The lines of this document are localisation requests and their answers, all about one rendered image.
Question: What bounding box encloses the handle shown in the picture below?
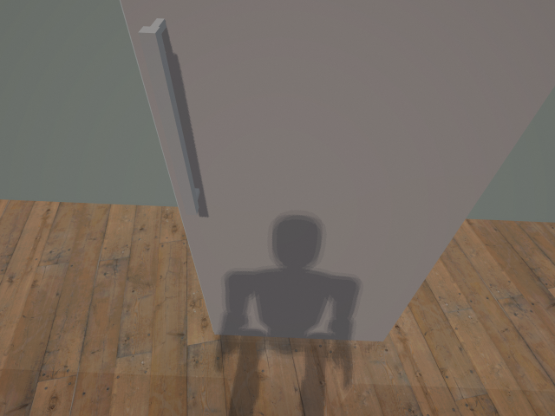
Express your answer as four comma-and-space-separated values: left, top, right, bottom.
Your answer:
138, 18, 200, 215

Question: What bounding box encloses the fridge door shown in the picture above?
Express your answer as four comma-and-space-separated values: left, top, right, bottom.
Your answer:
121, 0, 555, 341

